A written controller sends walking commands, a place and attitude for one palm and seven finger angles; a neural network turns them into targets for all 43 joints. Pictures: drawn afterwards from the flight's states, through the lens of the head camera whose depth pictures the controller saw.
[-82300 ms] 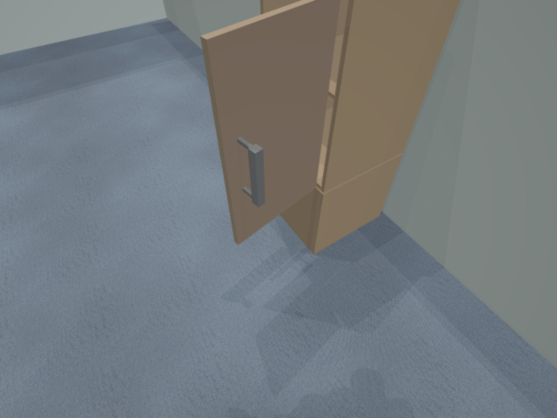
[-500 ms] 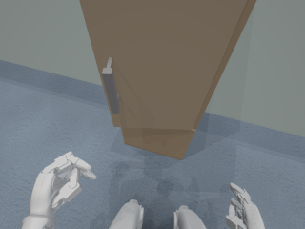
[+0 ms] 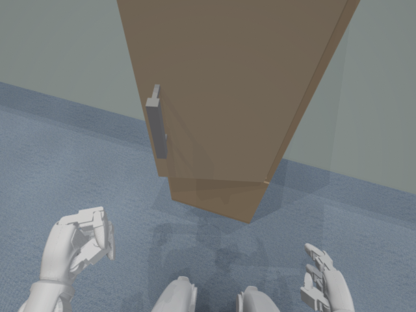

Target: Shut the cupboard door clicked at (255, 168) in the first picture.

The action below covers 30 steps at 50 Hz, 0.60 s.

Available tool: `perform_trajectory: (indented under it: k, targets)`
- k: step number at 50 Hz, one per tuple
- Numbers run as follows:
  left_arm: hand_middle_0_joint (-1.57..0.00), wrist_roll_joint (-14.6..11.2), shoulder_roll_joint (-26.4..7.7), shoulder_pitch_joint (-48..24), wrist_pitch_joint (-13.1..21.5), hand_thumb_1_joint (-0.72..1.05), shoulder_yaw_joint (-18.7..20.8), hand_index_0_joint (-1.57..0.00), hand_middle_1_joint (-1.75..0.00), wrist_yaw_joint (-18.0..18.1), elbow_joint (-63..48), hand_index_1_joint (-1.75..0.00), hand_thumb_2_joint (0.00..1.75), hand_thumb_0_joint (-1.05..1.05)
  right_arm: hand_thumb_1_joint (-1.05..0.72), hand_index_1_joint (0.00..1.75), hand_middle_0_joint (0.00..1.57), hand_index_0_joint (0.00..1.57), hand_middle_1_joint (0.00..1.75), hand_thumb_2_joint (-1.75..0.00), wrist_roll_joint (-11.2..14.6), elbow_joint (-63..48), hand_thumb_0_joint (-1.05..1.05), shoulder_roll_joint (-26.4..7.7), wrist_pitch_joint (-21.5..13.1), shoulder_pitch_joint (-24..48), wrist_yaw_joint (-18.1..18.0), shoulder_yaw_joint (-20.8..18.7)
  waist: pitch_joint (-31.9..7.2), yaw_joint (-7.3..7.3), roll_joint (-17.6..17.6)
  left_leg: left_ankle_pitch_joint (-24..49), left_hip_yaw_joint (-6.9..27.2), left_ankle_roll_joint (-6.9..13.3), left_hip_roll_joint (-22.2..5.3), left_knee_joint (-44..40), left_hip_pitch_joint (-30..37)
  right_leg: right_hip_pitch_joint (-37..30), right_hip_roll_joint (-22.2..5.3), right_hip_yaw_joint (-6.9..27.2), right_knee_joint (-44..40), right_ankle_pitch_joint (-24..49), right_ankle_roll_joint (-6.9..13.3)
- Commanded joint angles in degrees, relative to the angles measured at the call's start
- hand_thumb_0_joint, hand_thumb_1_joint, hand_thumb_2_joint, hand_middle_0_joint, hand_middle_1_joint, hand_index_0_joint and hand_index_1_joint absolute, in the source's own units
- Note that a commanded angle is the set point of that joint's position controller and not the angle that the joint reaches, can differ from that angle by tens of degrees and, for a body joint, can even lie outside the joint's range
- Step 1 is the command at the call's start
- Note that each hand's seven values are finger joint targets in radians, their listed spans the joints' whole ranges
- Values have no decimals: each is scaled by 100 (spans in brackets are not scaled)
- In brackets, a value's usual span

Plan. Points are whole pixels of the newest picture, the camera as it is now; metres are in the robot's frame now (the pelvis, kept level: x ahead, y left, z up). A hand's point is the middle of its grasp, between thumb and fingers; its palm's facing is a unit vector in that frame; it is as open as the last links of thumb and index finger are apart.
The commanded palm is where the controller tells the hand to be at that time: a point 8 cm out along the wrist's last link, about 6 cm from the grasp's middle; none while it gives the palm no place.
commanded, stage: raise the hand and make a fist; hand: left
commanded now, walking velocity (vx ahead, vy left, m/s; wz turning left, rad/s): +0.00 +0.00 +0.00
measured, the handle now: (159, 124) +0.49 +0.16 +0.04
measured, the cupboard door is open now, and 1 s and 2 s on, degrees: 15 15 15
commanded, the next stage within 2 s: bring the fist close to the handle in 0.46 s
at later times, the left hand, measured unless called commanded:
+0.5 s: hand (127, 240) +0.23 +0.16 +0.05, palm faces +0.02 -1.00 -0.04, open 3.1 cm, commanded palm +0.20 +0.21 +0.05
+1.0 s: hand (145, 206) +0.29 +0.14 +0.05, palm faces -0.01 -1.00 -0.02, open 3.1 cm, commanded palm +0.28 +0.19 +0.05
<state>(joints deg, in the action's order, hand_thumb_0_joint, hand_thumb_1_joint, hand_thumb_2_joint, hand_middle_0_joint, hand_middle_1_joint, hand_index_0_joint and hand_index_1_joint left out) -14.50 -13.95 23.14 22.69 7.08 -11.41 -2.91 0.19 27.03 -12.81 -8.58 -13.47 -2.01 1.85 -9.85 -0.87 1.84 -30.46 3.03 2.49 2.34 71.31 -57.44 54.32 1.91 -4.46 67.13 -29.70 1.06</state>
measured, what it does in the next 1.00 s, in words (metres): stands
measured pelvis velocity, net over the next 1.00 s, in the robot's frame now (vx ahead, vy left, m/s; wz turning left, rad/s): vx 0.00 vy -0.02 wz -0.01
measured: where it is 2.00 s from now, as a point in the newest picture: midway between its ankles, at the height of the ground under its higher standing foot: outside the picture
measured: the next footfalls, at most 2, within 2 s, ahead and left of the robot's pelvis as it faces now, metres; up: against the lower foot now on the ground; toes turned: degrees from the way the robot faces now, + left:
none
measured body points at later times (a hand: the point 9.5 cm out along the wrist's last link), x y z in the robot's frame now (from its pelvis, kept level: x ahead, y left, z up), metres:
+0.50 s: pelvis +0.00 -0.03 +0.00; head +0.07 -0.02 +0.44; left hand +0.22 +0.21 +0.05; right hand +0.19 -0.26 -0.08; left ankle +0.04 +0.08 -0.64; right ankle +0.03 -0.12 -0.64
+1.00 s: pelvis +0.00 -0.02 +0.00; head +0.07 -0.01 +0.45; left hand +0.28 +0.20 +0.05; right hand +0.18 -0.25 -0.08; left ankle +0.04 +0.08 -0.64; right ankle +0.03 -0.12 -0.64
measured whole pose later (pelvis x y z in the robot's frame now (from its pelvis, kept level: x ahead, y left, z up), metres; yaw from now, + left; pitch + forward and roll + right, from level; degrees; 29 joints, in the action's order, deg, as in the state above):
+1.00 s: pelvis +0.00 -0.02 +0.00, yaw +0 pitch +17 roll -2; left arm -11.9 -11.6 7.5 21.4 4.3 -7.7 8.0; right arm 0.3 29.4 -13.3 -6.0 -13.7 -1.9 1.3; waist -9.8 0.5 1.9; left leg -30.3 2.4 1.4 1.8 69.8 -56.4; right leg 54.5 2.4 -3.8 67.3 -30.0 2.3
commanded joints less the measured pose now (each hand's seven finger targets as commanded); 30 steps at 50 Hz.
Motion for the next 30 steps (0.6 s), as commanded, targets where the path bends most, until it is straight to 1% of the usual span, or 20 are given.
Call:
perform_trajectory:
  k: [1,3,5,6,8,9,11,14,16,17,18,19,20,22,25,26,27,28,29,30]
  targets:
    - [-130,-166,-601,-304,390,90,452,-130,-150,-69,-1074,-150,90,0,-90,30,20,20,30,-90,37,-848,0,-868,-328,158,-130,-373,-1197,52,254,953,251,-242,-157,-1338,1027,-691,46,96,-846,583,145]
    - [-130,-198,-611,-344,416,90,471,-130,-150,-77,-1110,-150,90,0,-90,30,20,20,30,-90,50,-828,0,-855,-343,147,-129,-381,-1262,56,233,1028,213,-223,-153,-1317,1066,-775,42,130,-883,641,136]
    - [-130,-199,-649,-290,414,90,488,-130,-150,-72,-1065,-150,90,0,-90,30,20,20,30,-90,46,-826,0,-858,-343,135,-138,-379,-1266,47,116,1120,189,-180,-145,-1268,968,-905,45,175,-893,729,137]
    - [-130,-209,-569,-237,406,90,444,-130,-150,-79,-1020,-150,90,0,-90,30,20,20,30,-90,50,-824,0,-837,-344,152,-129,-386,-1251,46,172,1128,141,-173,-136,-1249,967,-910,25,203,-920,762,119]
    - [-130,-227,-561,-191,396,90,456,-130,-150,-76,-925,-150,90,0,-90,30,20,20,30,-90,57,-814,0,-838,-329,137,-124,-390,-1191,61,29,1080,100,-151,-129,-1207,850,-986,6,269,-978,735,97]
    - [-130,-224,-565,-228,395,90,447,-130,-150,-73,-907,-150,90,0,-90,30,20,20,30,-90,61,-820,0,-835,-326,159,-123,-393,-1117,83,-19,956,75,-138,-124,-1183,767,-962,-7,324,-1038,579,79]
    - [-130,-216,-664,-289,443,90,530,-130,-150,-44,-984,-150,90,0,-90,30,20,20,30,-90,53,-810,0,-829,-324,174,-124,-393,-1247,27,97,1042,46,-123,-114,-1131,736,-1081,-27,404,-1010,652,95]
    - [-130,-207,-617,-344,504,90,506,-130,-150,-2,-966,-150,90,0,-90,30,20,20,30,-90,48,-812,0,-810,-313,168,-116,-396,-1192,64,-31,972,16,-114,-116,-1083,634,-1085,-48,465,-1049,565,65]
    - [-130,-212,-610,-322,530,90,503,-130,-150,-14,-908,-150,90,0,-90,30,20,20,30,-90,49,-797,0,-797,-306,189,-112,-387,-1155,54,-3,988,-10,-104,-112,-1016,559,-1135,-70,570,-1082,570,67]
    - [-130,-203,-595,-312,531,90,480,-130,-150,-18,-857,-150,90,0,-90,30,20,20,30,-90,56,-798,0,-804,-291,172,-112,-390,-1088,85,-114,945,-10,-102,-119,-1016,528,-1108,-72,575,-1113,506,58]
    - [-130,-219,-558,-304,526,90,462,-130,-150,-39,-785,-150,90,0,-90,30,20,20,30,-90,59,-802,0,-795,-283,193,-114,-391,-1028,87,-138,878,-32,-97,-112,-980,466,-1101,-90,652,-1170,426,36]
    - [-130,-229,-553,-373,539,90,448,-130,-150,-58,-826,-150,90,0,-90,30,20,20,30,-90,67,-811,0,-800,-282,183,-116,-395,-1075,108,-234,838,-37,-91,-111,-957,438,-1133,-102,686,-1196,345,20]
    - [-130,-231,-616,-393,558,90,478,-130,-150,-68,-865,-150,90,0,-90,30,20,20,30,-90,66,-806,0,-806,-281,181,-129,-401,-1098,106,-239,929,-26,-77,-121,-914,435,-1193,-99,729,-1178,478,29]
    - [-130,-229,-626,-394,557,90,500,-130,-150,-87,-911,-150,90,0,-90,30,20,20,30,-90,67,-802,0,-785,-272,181,-118,-393,-1244,63,-64,1000,-53,-87,-114,-899,462,-1279,-131,765,-1143,626,15]
    - [-130,-232,-640,-352,554,90,522,-130,-150,-79,-985,-150,90,0,-90,30,20,20,30,-90,62,-794,0,-785,-258,163,-115,-395,-1282,51,0,1163,-24,-82,-120,-931,579,-1294,-81,660,-1050,896,43]
    - [-130,-229,-617,-359,545,90,512,-130,-150,-77,-967,-150,90,0,-90,30,20,20,30,-90,62,-788,0,-771,-246,178,-116,-391,-1292,65,8,1176,-44,-83,-122,-904,567,-1290,-106,685,-1046,1002,14]
    - [-130,-229,-596,-343,546,90,512,-130,-150,-79,-929,-150,90,0,-90,30,20,20,30,-90,56,-774,0,-766,-239,167,-113,-393,-1299,77,-110,1161,-35,-91,-127,-894,538,-1305,-113,691,-1046,994,0]
    - [-130,-227,-527,-291,534,90,473,-130,-150,-91,-836,-150,90,0,-90,30,20,20,30,-90,67,-777,0,-767,-222,160,-110,-398,-1207,94,-159,1128,-41,-93,-130,-909,543,-1237,-99,666,-1061,957,-1]
    - [-130,-220,-502,-517,537,90,393,-130,-150,-99,-869,-150,90,0,-90,30,20,20,30,-90,65,-783,0,-785,-224,173,-110,-382,-1144,133,-59,1069,-39,-87,-119,-898,515,-1152,-95,655,-1060,850,11]
    - [-130,-211,-538,-785,536,90,382,-130,-150,-92,-830,-150,90,0,-90,30,20,20,30,-90,52,-740,0,-800,-220,156,-126,-376,-1079,200,-122,1039,-13,-71,-134,-855,465,-1070,-69,647,-1045,773,22]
